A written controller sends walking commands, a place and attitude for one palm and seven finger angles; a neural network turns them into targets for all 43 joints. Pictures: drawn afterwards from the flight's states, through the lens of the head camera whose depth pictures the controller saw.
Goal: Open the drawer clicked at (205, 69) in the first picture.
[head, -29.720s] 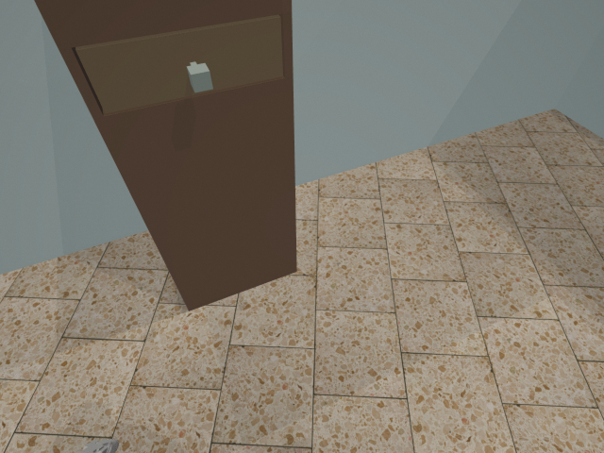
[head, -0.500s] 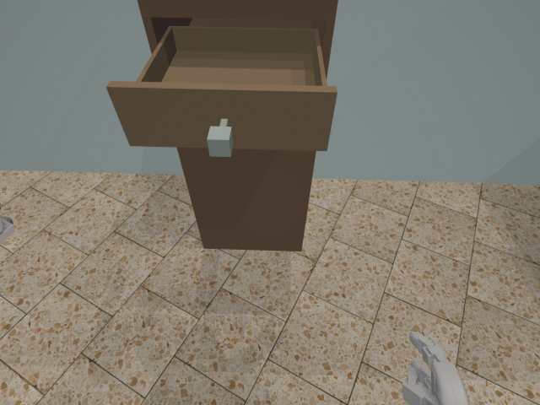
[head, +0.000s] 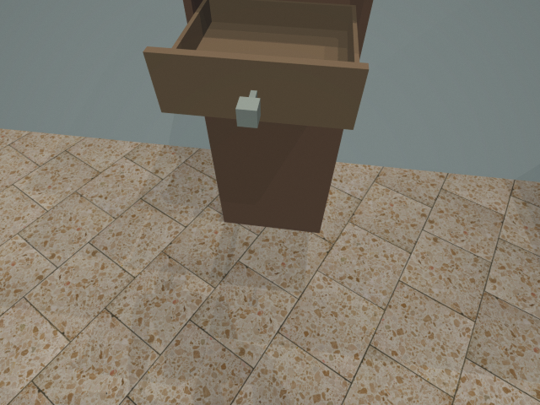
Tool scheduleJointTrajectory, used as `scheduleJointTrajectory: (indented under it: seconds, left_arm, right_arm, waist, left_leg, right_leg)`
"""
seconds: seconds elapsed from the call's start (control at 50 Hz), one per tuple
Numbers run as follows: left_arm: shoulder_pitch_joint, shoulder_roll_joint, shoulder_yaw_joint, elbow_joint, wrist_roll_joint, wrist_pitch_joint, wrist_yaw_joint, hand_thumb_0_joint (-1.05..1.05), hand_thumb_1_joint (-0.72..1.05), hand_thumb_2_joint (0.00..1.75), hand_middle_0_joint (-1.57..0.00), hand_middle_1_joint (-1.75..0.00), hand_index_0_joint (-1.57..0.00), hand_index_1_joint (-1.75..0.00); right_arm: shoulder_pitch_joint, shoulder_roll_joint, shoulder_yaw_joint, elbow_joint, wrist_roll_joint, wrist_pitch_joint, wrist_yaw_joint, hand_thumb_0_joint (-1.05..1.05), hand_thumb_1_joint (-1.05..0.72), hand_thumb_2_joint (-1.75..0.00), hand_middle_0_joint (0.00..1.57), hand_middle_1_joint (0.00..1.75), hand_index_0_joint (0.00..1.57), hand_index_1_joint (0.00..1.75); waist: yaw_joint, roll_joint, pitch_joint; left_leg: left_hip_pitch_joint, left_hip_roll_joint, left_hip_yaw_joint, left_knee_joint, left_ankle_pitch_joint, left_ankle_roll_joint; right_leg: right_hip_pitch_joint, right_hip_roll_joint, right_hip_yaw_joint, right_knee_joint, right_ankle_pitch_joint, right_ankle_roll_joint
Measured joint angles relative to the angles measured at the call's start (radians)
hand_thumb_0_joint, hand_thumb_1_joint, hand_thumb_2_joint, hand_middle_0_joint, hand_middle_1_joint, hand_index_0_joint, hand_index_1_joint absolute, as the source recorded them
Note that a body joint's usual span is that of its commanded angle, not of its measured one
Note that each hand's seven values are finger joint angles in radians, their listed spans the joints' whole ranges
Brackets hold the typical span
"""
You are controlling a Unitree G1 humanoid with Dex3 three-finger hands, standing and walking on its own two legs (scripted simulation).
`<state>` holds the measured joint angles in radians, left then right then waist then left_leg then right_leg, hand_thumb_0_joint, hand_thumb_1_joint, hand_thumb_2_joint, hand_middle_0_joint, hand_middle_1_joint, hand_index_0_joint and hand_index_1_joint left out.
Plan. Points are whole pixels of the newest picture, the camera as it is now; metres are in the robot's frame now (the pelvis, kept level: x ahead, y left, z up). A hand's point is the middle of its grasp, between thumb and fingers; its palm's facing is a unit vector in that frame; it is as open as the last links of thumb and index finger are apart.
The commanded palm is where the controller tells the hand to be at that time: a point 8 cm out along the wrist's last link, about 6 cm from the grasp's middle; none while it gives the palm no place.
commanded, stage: let the arm hang, fingers relaxed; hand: left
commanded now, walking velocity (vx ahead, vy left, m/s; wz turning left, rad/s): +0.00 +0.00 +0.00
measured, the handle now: (250, 105) +0.57 +0.08 +0.12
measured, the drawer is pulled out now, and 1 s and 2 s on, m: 0.30 0.30 0.30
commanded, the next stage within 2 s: look to check the result in 0.58 s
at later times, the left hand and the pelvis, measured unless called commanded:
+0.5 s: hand out of the picture +0.04 +0.19 -0.17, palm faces +0.02 -0.98 -0.22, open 7.3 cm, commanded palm none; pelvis -0.01 +0.01 +0.00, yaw -1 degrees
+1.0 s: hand out of the picture +0.01 +0.18 -0.17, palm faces +0.01 -0.98 -0.21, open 7.4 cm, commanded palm none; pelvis +0.01 +0.01 +0.00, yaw -1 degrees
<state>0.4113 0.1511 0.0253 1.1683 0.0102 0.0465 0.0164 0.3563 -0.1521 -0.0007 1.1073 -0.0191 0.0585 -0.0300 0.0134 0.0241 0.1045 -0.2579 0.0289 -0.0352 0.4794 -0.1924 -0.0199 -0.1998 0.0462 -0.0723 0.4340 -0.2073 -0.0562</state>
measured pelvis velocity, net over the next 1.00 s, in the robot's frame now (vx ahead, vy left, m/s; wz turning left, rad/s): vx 0.01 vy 0.01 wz -0.02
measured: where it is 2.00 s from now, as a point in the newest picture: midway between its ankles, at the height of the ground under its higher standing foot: outside the picture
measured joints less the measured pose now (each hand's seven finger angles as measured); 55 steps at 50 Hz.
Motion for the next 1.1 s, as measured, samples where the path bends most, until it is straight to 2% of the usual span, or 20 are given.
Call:
scheduleJointTrajectory:
  seconds: [0.12, 0.3, 0.44, 0.76, 1.1]
  left_arm:
    - [-0.018, -0.01, 0.005, 0.026, 0.002, -0.008, 0.007, 0.01, 0.92, 0.89, -0.2, -0.3, -0.2, -0.3]
    - [-0.126, -0.018, 0.013, -0.037, 0.007, -0.029, 0.012, 0.0, 0.91, 0.89, -0.2, -0.3, -0.2, -0.3]
    - [-0.183, -0.007, 0.019, -0.072, 0.009, -0.035, 0.014, 0.01, 0.93, 0.89, -0.2, -0.3, -0.2, -0.3]
    - [-0.175, -0.007, 0.01, -0.042, 0.004, -0.035, 0.008, 0.0, 0.91, 0.89, -0.2, -0.3, -0.2, -0.3]
    - [-0.174, -0.011, 0.002, -0.021, 0.003, -0.041, 0.01, 0.0, 0.91, 0.89, -0.2, -0.3, -0.2, -0.3]
  right_arm:
    - [0.01, 0.02, -0.005, 0.009, -0.002, -0.012, -0.003, 0.01, -0.91, -0.9, 0.2, 0.29, 0.2, 0.29]
    - [-0.017, 0.045, -0.009, -0.009, -0.008, -0.026, 0.003, 0.01, -0.91, -0.9, 0.2, 0.29, 0.2, 0.29]
    - [-0.035, 0.043, -0.014, -0.021, -0.01, -0.035, 0.005, 0.01, -0.91, -0.9, 0.2, 0.29, 0.2, 0.29]
    - [-0.068, 0.002, -0.015, -0.002, -0.003, -0.037, 0.001, 0.01, -0.91, -0.9, 0.19, 0.29, 0.19, 0.29]
    - [-0.115, 0.0, -0.008, 0.007, 0.001, -0.038, -0.001, 0.01, -0.91, -0.9, 0.19, 0.29, 0.2, 0.29]
  waist:
    - [-0.015, 0.017, -0.03]
    - [-0.031, 0.017, -0.079]
    - [-0.041, 0.007, -0.085]
    - [-0.034, 0.006, -0.03]
    - [-0.026, 0.008, -0.022]
  left_leg:
    - [0.005, -0.008, 0.014, -0.021, 0.016, 0.008]
    - [0.002, -0.018, 0.027, -0.018, 0.019, 0.014]
    - [0.005, -0.02, 0.032, -0.017, 0.015, 0.015]
    - [0.038, -0.023, 0.036, -0.056, 0.021, 0.016]
    - [0.065, -0.016, 0.034, -0.075, 0.01, 0.008]
  right_leg:
    - [-0.006, -0.009, 0.013, -0.003, 0.011, 0.008]
    - [-0.025, -0.021, 0.025, 0.027, 0.001, 0.015]
    - [-0.025, -0.023, 0.029, 0.033, -0.003, 0.017]
    - [0.006, -0.025, 0.034, -0.005, 0.003, 0.021]
    - [0.034, -0.018, 0.033, -0.027, -0.007, 0.015]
